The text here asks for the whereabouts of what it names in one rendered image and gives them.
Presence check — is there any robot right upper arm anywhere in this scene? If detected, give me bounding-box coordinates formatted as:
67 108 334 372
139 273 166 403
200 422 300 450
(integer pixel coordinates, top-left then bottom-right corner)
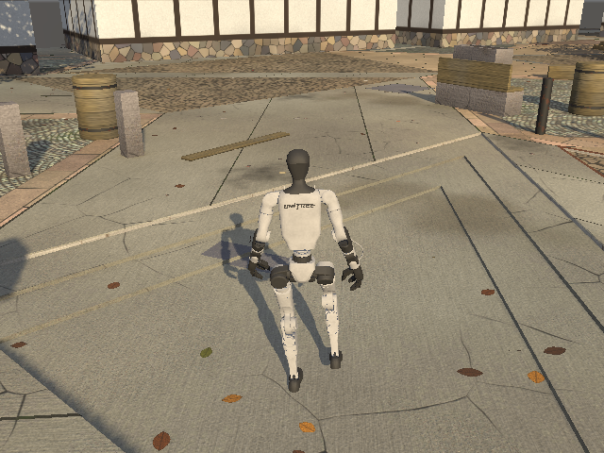
319 189 347 242

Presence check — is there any robot right hand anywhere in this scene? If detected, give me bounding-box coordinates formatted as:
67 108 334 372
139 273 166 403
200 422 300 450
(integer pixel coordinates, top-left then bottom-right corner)
342 266 363 291

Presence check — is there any robot left upper arm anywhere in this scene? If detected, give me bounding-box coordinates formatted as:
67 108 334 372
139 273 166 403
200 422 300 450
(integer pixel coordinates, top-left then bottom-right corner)
256 191 280 243

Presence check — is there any left robot forearm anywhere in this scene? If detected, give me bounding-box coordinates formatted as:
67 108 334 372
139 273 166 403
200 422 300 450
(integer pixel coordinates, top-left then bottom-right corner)
249 229 265 263

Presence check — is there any right robot forearm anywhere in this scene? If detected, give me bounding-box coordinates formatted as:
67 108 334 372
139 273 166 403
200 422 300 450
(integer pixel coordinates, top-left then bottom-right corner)
338 226 360 270

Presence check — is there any robot left hand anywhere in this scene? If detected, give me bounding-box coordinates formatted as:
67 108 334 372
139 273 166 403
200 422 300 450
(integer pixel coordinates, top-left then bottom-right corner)
247 260 270 279

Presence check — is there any right robot shin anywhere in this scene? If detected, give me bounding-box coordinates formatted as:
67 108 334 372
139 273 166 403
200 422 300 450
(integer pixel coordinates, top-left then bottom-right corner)
325 294 339 357

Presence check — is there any left robot thigh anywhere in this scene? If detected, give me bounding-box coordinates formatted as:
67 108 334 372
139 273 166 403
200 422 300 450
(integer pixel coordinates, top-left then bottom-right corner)
270 264 298 334

